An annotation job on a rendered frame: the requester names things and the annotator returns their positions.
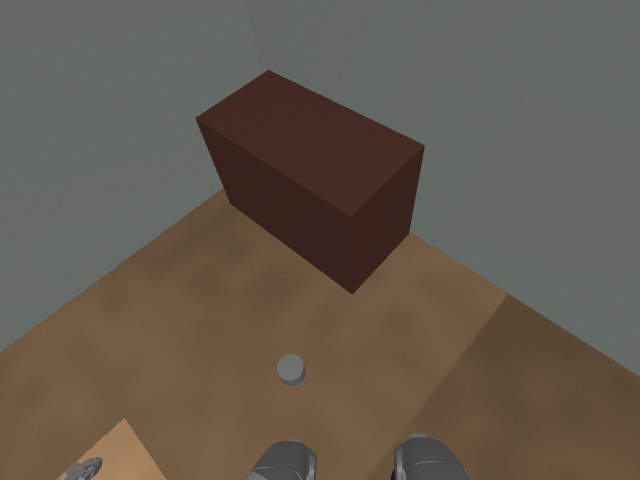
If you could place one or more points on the left robot hand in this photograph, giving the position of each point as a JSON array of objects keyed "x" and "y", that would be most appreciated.
[{"x": 84, "y": 471}]

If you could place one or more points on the tin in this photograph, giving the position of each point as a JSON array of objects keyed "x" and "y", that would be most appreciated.
[{"x": 291, "y": 369}]

